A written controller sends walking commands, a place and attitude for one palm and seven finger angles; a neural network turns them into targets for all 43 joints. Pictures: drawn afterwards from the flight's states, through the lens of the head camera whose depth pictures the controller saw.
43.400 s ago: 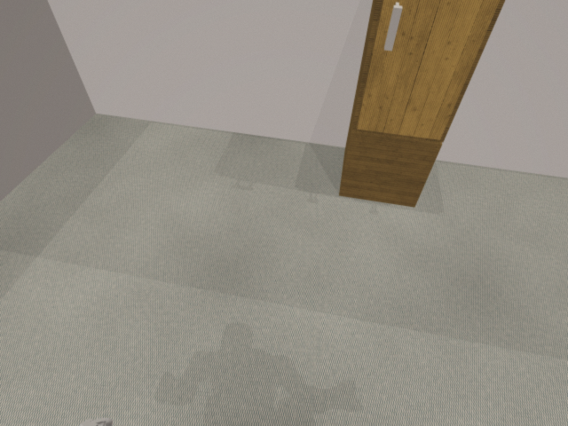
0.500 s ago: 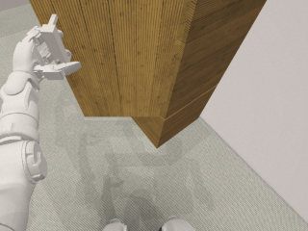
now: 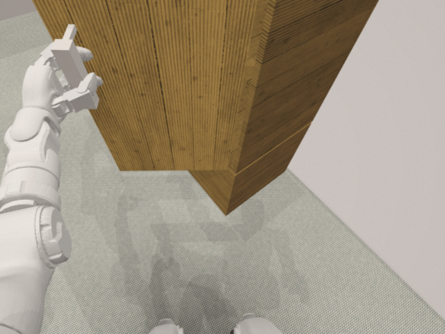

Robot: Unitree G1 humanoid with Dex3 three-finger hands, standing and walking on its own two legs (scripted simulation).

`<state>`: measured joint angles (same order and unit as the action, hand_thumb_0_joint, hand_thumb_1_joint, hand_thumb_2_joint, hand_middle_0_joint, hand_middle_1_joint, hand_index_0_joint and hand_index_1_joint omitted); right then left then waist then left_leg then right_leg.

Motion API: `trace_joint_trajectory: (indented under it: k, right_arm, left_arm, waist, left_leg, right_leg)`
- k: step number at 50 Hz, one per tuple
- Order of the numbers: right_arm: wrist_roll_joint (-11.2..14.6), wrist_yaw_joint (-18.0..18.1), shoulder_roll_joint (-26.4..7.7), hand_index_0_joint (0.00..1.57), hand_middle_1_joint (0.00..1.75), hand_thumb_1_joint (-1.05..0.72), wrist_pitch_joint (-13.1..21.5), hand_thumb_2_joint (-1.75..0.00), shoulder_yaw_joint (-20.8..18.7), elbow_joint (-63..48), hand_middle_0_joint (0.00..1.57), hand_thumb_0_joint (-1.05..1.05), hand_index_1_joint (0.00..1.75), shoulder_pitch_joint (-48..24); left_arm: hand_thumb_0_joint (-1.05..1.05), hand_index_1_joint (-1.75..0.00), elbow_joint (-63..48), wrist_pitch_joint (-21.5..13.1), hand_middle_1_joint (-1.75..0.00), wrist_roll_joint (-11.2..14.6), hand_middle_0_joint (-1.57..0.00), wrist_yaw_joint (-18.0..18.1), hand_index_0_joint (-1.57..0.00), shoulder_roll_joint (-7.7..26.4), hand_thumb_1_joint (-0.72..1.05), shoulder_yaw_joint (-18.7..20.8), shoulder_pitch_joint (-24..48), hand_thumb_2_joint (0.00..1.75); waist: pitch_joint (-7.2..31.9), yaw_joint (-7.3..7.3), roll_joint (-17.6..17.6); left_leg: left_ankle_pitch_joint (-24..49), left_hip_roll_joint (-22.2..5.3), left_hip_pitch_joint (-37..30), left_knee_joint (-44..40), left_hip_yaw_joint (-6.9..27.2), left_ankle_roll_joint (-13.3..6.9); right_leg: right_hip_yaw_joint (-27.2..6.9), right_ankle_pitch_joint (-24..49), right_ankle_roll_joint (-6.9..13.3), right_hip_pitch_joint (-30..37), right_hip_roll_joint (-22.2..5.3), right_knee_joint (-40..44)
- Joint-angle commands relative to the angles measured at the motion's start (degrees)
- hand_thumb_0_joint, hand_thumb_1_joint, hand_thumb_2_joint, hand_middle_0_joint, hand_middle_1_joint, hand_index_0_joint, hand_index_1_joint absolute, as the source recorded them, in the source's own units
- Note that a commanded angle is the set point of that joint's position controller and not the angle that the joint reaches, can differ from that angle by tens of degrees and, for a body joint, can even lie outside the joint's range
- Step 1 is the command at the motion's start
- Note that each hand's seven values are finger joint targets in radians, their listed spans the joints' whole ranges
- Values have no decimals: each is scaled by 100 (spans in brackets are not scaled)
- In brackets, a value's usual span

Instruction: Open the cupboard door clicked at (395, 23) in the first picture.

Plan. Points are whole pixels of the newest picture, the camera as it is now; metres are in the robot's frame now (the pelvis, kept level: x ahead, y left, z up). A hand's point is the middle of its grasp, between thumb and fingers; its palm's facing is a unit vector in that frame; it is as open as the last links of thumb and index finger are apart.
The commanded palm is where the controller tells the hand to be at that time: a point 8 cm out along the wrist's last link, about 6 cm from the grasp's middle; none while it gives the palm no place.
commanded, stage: pull the door open along its arc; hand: left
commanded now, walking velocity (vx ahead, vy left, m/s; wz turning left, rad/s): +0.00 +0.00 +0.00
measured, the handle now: (81, 68) +0.57 +0.20 +0.12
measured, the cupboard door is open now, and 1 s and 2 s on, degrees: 54 81 98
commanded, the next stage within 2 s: open thumb and fingers to let go in 1.40 s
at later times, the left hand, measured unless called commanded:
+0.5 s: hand (102, 144) +0.40 +0.15 +0.12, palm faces +0.05 -1.00 +0.07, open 6.8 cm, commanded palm +0.37 +0.20 +0.12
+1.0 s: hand (119, 149) +0.39 +0.12 +0.12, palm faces +0.40 -0.92 -0.01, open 6.3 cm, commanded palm +0.32 +0.16 +0.12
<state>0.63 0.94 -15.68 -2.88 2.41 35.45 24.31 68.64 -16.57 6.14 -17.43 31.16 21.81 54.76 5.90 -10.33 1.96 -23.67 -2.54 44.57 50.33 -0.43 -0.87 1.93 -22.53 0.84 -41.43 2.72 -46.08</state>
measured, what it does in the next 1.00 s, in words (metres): stands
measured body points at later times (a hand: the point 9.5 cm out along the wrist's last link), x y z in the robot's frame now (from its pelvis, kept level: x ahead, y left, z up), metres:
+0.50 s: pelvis +0.02 +0.00 +0.02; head +0.05 -0.01 +0.47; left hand +0.39 +0.20 +0.12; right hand +0.12 -0.25 -0.09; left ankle +0.00 +0.11 -0.70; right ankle -0.01 -0.11 -0.70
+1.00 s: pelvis -0.01 -0.03 +0.02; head +0.01 -0.04 +0.47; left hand +0.36 +0.17 +0.12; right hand +0.09 -0.26 -0.11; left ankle +0.00 +0.11 -0.70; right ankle -0.01 -0.11 -0.70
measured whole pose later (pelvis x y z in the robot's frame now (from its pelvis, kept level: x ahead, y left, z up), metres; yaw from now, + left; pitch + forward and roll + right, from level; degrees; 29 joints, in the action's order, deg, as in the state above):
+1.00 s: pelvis -0.01 -0.03 +0.02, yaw +2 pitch +7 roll +0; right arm -1.6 0.6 -12.8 -0.1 0.1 39.1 17.9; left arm 33.0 -11.6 3.1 21.3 3.6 7.8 24.3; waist 6.0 -2.3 2.7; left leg -19.7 -1.5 29.3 41.6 0.4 1.0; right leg 2.8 -21.3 2.7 -27.6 1.8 -41.3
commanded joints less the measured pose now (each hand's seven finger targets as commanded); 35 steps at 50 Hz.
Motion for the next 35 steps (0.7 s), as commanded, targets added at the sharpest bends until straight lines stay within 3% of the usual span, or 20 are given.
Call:
trace_joint_trajectory:
  k: [1, 6, 9, 10, 13, 14, 18, 19, 20, 21, 22, 24, 25, 27, 28, 29, 30, 32, 34, 35]
  right_arm:
    - [-11, 90, -1034, 20, 30, -90, 94, -90, -418, -286, 20, 0, 30, 894]
    - [21, 49, -988, 20, 30, -90, 54, -90, -425, -446, 20, 0, 30, 737]
    - [78, 34, -964, 20, 30, -90, 22, -90, -447, -625, 20, 0, 30, 560]
    - [93, 31, -939, 20, 30, -90, 33, -90, -441, -696, 20, 0, 30, 503]
    - [160, 11, -876, 20, 30, -90, 39, -90, -472, -858, 20, 0, 30, 263]
    - [169, 3, -858, 20, 30, -90, 56, -90, -477, -927, 20, 0, 30, 200]
    - [212, -50, -746, 20, 30, -90, 179, -90, -466, -1173, 20, 0, 30, -182]
    - [219, -50, -734, 20, 30, -90, 210, -90, -468, -1200, 20, 0, 30, -268]
    - [199, -77, -539, 20, 30, -90, 299, -90, -456, -1218, 20, 0, 30, -484]
    - [203, -119, -509, 20, 30, -90, 376, -90, -435, -1165, 20, 0, 30, -601]
    - [175, -141, -518, 20, 30, -90, 431, -90, -465, -1066, 20, 0, 30, -555]
    - [95, -150, -497, 20, 30, -90, 473, -90, -481, -915, 20, 0, 30, -618]
    - [41, -136, -490, 20, 30, -90, 481, -90, -480, -832, 20, 0, 30, -622]
    - [-75, -109, -401, 20, 30, -90, 488, -90, -455, -684, 20, 0, 30, -781]
    - [-128, -101, -380, 20, 30, -90, 475, -90, -441, -616, 20, 0, 30, -842]
    - [-187, -105, -334, 20, 30, -90, 469, -90, -440, -602, 20, 0, 30, -921]
    - [-251, -102, -332, 20, 30, -90, 448, -90, -448, -577, 20, 0, 30, -918]
    - [-289, -93, -300, 20, 30, -90, 392, -90, -456, -544, 20, 0, 30, -983]
    - [-301, -48, -309, 20, 30, -90, 368, -90, -452, -491, 20, 0, 30, -1005]
    - [-302, -11, -321, 20, 30, -90, 365, -90, -461, -481, 20, 0, 30, -970]
  left_arm:
    - [0, -135, -1473, -484, -135, 95, -40, -12, -40, 1515, 90, 210, 2555, 90]
    - [0, -135, -1794, -480, -135, 254, -40, -82, -40, 1319, 90, 232, 1654, 90]
    - [0, -135, -2170, -377, -135, 406, -40, -127, -40, 1125, 90, 194, 909, 90]
    - [0, -135, -2446, -380, -135, 481, -40, -143, -40, 1045, 90, 181, 690, 90]
    - [0, -135, -3130, -251, -135, 617, -40, -139, -40, 766, 90, 69, -197, 90]
    - [0, -135, -3369, -196, -135, 701, -40, -124, -40, 672, 90, 75, -527, 90]
    - [0, -135, -4596, -61, -135, 899, -40, -57, -40, 220, 90, -101, -2018, 90]
    - [0, -135, -4782, 0, -135, 937, -40, -18, -40, 196, 90, -57, -2343, 90]
    - [0, -135, -5240, 107, -135, 1245, -40, 828, -40, -27, 90, 571, -2214, 90]
    - [0, -135, -5358, 234, -135, 1122, -40, 1251, -40, -799, 90, -99, -2200, 90]
    - [0, -135, -5470, 297, -135, 999, -40, 1639, -40, -959, 90, -136, -2239, 90]
    - [0, -135, -5690, 398, -135, 658, -40, 2317, -40, -1275, 90, -394, -1928, 90]
    - [0, -135, -5807, 420, -135, 475, -40, 2662, -40, -1333, 90, -482, -1631, 90]
    - [0, -135, -5651, 516, -135, 121, -40, 3310, -40, -1759, 90, -803, -1086, 90]
    - [0, -135, -5560, 558, -135, -106, -40, 3631, -40, -1892, 90, -953, -817, 90]
    - [0, -135, -5534, 590, -135, -365, -40, 3937, -40, -2032, 90, -1081, -776, 90]
    - [0, -135, -5522, 621, -135, -640, -40, 4236, -40, -2060, 90, -1198, -736, 90]
    - [0, -135, -5380, 662, -135, -893, -40, 4406, -40, -2371, 90, -1608, -629, 90]
    - [0, -135, -5230, 614, -135, -884, -40, 4352, -40, -2446, 90, -1727, -407, 90]
    - [0, -135, -5124, 570, -135, -858, -40, 4291, -40, -2387, 90, -1706, -326, 90]
  waist:
    - [2739, 94, 686]
    - [2759, 329, 572]
    - [2606, 455, 241]
    - [2677, 532, 366]
    - [2531, 677, 335]
    - [2509, 730, 152]
    - [2250, 942, 203]
    - [2109, 960, 57]
    - [1895, 1381, -19]
    - [1628, 1065, 52]
    - [1571, 1039, -218]
    - [1461, 914, -33]
    - [1451, 859, -232]
    - [1402, 754, -132]
    - [1378, 715, -169]
    - [1441, 765, -59]
    - [1570, 721, -351]
    - [1680, 646, -114]
    - [1687, 595, -262]
    - [1688, 540, -582]
  left_leg:
    - [2556, 132, -2232, -340, 260, -104]
    - [2918, 140, -2254, -390, 176, -103]
    - [2725, 160, -2069, -531, 67, -138]
    - [2899, 186, -2137, -557, 53, -144]
    - [3090, 161, -2313, -672, 18, -130]
    - [3116, 170, -2286, -715, -21, -149]
    - [3341, 182, -2390, -894, -75, -146]
    - [3251, 175, -2367, -942, -84, -136]
    - [3057, 243, -2084, -977, -120, -93]
    - [2841, 231, -2178, -1064, -126, -36]
    - [2730, 207, -2182, -1068, -62, -9]
    - [2500, 224, -2278, -1055, -65, 13]
    - [2379, 223, -2276, -1030, -35, 7]
    - [2159, 240, -2291, -1004, 3, 15]
    - [1983, 250, -2245, -1005, 35, 16]
    - [1960, 261, -2279, -1016, 52, 16]
    - [1960, 259, -2271, -978, 89, -20]
    - [1909, 255, -2390, -969, 72, 7]
    - [1775, 270, -2389, -977, 69, -6]
    - [1699, 268, -2333, -971, 67, -42]
  right_leg:
    - [-79, 2378, 20, 805, 78, 363]
    - [-65, 2793, 35, 1173, 94, 356]
    - [-83, 2921, 20, 1544, 90, 443]
    - [-75, 3060, 45, 1706, 83, 429]
    - [-66, 3197, 40, 1843, 58, 497]
    - [-76, 3352, 28, 2021, 51, 528]
    - [-70, 3653, 18, 2345, -13, 577]
    - [-53, 3617, 9, 2362, -17, 607]
    - [48, 3369, -4, 2367, 10, 725]
    - [98, 3152, -20, 2176, 23, 738]
    - [155, 2945, -17, 2076, 30, 731]
    - [124, 2740, -25, 1916, -5, 768]
    - [119, 2601, -26, 1917, -16, 779]
    - [84, 2388, -24, 1767, -79, 781]
    - [69, 2174, -23, 1681, -111, 791]
    - [73, 2069, 1, 1656, -126, 765]
    - [72, 2032, -9, 1665, -130, 765]
    - [50, 2011, 21, 1608, -160, 769]
    - [0, 1999, 28, 1684, -168, 862]
    - [-40, 2036, -7, 1771, -172, 934]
